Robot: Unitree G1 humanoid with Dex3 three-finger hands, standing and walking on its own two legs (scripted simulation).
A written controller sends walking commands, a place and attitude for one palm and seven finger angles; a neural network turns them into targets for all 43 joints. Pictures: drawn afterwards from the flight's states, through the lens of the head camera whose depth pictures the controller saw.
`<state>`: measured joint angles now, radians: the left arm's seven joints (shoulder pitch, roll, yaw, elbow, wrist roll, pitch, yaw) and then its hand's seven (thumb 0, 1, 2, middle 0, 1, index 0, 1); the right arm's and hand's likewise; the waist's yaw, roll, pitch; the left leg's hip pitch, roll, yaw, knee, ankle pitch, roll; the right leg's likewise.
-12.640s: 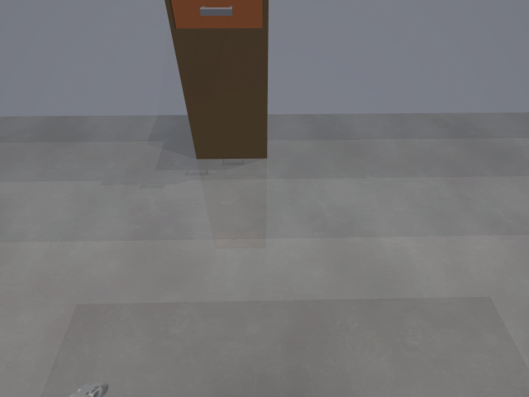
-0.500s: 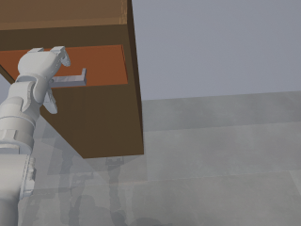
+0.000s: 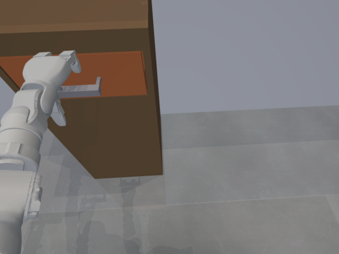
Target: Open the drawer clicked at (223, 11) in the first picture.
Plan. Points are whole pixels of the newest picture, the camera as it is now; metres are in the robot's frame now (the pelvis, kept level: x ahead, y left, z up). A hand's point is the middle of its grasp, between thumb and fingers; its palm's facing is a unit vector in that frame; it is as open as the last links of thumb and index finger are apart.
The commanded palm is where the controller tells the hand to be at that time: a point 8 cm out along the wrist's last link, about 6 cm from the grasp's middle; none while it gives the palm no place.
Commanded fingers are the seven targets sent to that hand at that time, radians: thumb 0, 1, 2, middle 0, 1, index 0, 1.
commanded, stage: move the hooked fingers above the handle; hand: left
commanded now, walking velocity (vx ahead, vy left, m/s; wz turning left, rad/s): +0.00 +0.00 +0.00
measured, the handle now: (78, 86) +0.55 +0.25 +0.05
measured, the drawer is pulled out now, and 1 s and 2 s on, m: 0.00 0.00 0.00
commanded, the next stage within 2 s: lower the fingers behind the handle in 0.10 s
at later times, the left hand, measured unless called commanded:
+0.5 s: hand (71, 93) +0.48 +0.24 +0.09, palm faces -0.07 -0.01 -1.00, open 13.9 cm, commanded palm +0.46 +0.25 +0.15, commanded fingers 0.00 -0.50 0.30 -0.30 -1.20 -0.30 -1.20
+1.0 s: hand (77, 99) +0.48 +0.23 +0.06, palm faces -0.06 +0.00 -1.00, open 13.9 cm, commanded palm +0.46 +0.25 +0.11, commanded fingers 0.00 -0.50 0.30 -0.30 -1.20 -0.30 -1.20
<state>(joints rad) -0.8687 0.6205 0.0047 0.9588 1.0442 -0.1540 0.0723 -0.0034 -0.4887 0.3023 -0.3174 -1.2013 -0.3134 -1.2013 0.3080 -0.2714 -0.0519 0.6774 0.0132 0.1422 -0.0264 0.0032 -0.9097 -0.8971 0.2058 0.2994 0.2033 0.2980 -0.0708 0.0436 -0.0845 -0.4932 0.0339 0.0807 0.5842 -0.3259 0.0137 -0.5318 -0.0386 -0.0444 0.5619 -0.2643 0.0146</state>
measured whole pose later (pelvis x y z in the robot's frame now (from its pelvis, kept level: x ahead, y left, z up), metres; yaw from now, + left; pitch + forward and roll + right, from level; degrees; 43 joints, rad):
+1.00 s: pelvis +0.00 -0.01 -0.01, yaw +0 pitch +16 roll +0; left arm -0.86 0.58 0.01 1.04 1.09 -0.15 0.19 0.00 -0.49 0.30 -0.31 -1.20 -0.31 -1.20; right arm 0.33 -0.27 -0.06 0.70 0.00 0.12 -0.03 0.00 -0.91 -0.90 0.21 0.30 0.20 0.30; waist -0.10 0.05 -0.10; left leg -0.58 0.05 0.07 0.65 -0.35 0.00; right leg -0.63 -0.03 -0.05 0.63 -0.29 0.00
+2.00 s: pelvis +0.00 +0.01 -0.02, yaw -1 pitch +20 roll -1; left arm -0.84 0.59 0.03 1.04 1.09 -0.16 0.22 0.00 -0.46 0.32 -0.29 -1.20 -0.31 -1.20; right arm 0.35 -0.27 -0.06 0.70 -0.02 0.13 -0.01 0.00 -0.91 -0.90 0.21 0.30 0.20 0.30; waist -0.11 0.04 -0.12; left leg -0.69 0.05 0.07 0.74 -0.40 0.02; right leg -0.71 -0.03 -0.04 0.69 -0.31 0.02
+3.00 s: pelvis +0.01 +0.01 -0.01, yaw -1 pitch +18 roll -1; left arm -0.66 0.55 0.06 0.88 1.07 -0.16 0.23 0.00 0.70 0.79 -0.30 -1.35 -0.35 -1.33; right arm 0.34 -0.26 -0.07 0.70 -0.01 0.15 0.00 0.00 -0.91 -0.90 0.21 0.30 0.20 0.30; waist -0.08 0.05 -0.13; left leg -0.61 0.05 0.09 0.69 -0.39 0.02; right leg -0.65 -0.03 -0.02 0.65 -0.31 0.02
